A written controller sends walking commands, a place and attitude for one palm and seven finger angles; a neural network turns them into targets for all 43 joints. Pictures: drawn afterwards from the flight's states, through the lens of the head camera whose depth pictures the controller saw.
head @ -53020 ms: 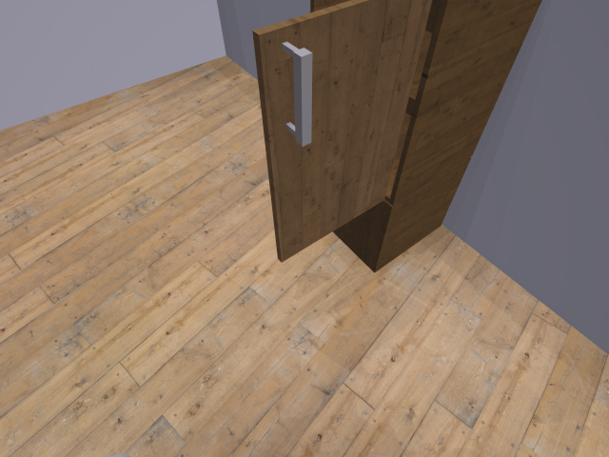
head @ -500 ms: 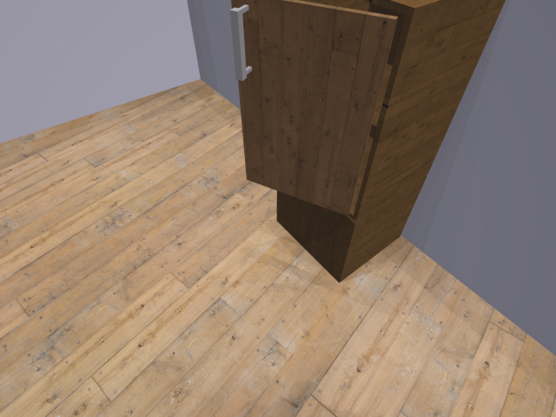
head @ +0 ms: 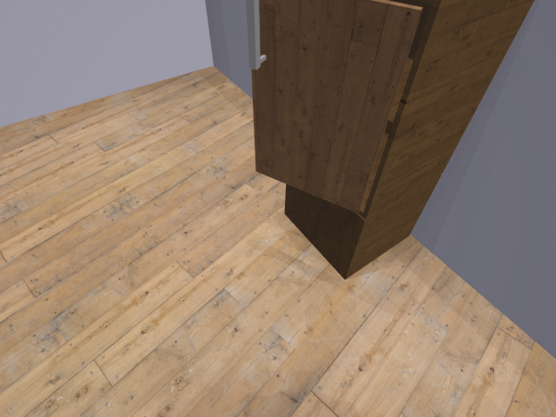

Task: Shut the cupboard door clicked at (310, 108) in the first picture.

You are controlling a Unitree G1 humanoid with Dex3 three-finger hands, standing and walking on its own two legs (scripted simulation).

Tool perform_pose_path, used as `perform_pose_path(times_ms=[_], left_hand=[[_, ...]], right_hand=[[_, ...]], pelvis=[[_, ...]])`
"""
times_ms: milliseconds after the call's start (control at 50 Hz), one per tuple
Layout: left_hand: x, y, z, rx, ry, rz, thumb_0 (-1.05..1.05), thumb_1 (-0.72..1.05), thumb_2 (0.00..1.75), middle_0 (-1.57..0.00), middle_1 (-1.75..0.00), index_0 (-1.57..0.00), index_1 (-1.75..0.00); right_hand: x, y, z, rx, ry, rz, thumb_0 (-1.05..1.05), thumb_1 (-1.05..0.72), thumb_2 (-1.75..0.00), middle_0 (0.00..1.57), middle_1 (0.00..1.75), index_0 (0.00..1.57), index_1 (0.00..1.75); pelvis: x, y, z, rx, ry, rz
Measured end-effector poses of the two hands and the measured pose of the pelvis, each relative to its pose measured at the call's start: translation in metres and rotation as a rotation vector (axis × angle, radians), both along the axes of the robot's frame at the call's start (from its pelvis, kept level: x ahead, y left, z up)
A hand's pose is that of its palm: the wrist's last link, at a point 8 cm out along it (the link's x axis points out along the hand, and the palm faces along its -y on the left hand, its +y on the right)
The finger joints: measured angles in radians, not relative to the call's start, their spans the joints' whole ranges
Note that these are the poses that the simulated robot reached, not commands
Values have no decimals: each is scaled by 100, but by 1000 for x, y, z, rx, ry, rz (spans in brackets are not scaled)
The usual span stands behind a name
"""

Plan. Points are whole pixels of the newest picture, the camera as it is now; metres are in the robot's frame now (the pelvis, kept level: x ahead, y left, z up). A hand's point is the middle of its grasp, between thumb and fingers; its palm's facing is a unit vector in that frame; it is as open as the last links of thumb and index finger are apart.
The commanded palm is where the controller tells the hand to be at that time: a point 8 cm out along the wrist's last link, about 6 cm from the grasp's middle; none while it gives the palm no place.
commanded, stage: walk to a spot facing it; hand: left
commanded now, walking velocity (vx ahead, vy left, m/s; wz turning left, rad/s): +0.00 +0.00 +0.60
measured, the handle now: (258, 30) +0.89 +0.09 +0.15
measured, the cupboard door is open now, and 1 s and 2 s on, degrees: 25 25 25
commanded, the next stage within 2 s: none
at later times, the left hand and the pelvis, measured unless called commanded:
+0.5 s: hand out of the picture +0.06 +0.23 -0.15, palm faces +0.27 -0.92 -0.30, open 7.4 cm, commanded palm none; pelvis -0.01 -0.01 +0.00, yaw +17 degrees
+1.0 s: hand out of the picture -0.11 +0.15 -0.19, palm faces +0.63 -0.72 -0.28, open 7.4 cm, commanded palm none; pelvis +0.01 -0.03 -0.02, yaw +39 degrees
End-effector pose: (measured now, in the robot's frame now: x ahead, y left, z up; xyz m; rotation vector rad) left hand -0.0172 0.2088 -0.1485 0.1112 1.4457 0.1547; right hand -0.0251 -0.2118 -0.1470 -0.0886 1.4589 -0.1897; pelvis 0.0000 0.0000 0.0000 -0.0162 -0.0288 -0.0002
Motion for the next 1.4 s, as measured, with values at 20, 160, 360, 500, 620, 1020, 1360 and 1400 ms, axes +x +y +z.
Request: perform_pose_path(times_ms=[20,160,360,500,620,1020,1360,1400], left_hand=[[1,2,-2,2,-6,12,0,90,90,-20,-30,-20,-30],[13,31,-22,17,-58,92,0,90,90,-20,-30,-20,-30],[52,71,18,114,-224,115,0,90,90,-20,-30,-20,-30],[54,67,36,181,-296,168,0,90,90,-19,-30,-20,-30],[10,40,37,231,-238,260,0,90,90,-20,-30,-20,-30],[-120,-22,0,132,-13,680,1,90,90,-20,-30,-20,-30],[-79,-56,28,187,-137,872,0,90,90,-20,-30,-20,-30],[-80,-67,26,156,-115,917,0,90,90,-20,-30,-20,-30]], right_hand=[[2,-1,-1,-4,4,10,0,-91,-89,20,30,20,30],[38,-6,-4,-65,-25,110,0,-91,-89,20,30,20,30],[97,-21,21,-100,-135,254,0,-91,-89,20,30,20,30],[139,-46,22,-98,-174,355,0,-90,-89,20,30,20,30],[179,-62,8,-74,-191,430,0,-91,-89,20,30,20,30],[285,67,9,32,-317,846,0,-91,-89,20,30,20,30],[360,99,16,76,-262,1012,1,-91,-89,20,30,20,30],[367,116,20,82,-254,1048,1,-91,-90,20,30,19,30]], pelvis=[[0,1,-2,-5,0,11],[2,15,-18,-9,-5,99],[-9,10,3,-25,57,198],[-10,-15,4,-32,73,303],[-5,-39,-3,4,76,389],[14,-29,-14,32,46,689],[80,-21,2,16,43,936],[86,-13,5,17,47,972]])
